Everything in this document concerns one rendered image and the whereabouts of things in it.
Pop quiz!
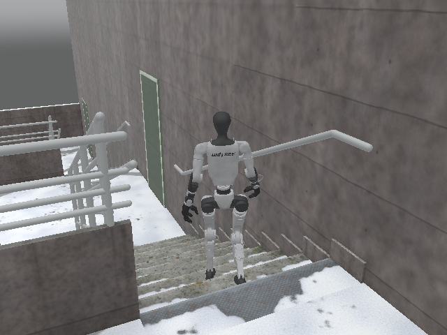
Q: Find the left robot forearm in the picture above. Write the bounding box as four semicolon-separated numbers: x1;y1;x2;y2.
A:
184;173;198;207

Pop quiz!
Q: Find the right robot hand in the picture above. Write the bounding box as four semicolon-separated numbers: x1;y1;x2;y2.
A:
244;186;260;198

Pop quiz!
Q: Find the robot right upper arm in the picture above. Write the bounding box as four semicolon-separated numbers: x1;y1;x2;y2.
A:
237;141;256;178

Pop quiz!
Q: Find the left robot hand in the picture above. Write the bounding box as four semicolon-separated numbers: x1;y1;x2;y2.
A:
182;204;198;223

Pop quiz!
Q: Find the right robot forearm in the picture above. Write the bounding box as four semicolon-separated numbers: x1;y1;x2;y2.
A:
249;167;260;189

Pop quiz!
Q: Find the right robot shin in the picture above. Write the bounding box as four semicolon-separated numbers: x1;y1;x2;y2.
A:
233;233;244;279

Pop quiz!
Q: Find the robot left foot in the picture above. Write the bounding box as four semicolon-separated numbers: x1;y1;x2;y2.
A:
205;268;216;280

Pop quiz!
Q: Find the robot left upper arm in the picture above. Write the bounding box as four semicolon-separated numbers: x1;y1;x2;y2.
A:
192;142;208;183

